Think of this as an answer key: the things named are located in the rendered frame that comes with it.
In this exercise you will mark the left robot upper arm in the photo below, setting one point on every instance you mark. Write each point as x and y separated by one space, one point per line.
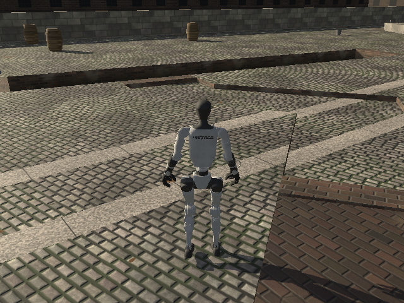
179 142

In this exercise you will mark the robot right hand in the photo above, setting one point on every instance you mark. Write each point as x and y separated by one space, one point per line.
231 176

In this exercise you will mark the right robot shin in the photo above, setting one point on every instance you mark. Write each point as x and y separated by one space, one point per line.
215 224

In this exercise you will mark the right robot upper arm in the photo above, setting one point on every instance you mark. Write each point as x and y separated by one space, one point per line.
223 134

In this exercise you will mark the humanoid robot torso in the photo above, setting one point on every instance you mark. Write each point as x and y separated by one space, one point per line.
202 152

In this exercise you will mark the robot right forearm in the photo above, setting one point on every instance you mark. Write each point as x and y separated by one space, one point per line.
232 166

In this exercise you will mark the robot left forearm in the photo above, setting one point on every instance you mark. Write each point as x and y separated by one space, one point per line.
170 166

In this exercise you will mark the robot left hand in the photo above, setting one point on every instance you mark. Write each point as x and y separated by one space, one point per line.
169 178

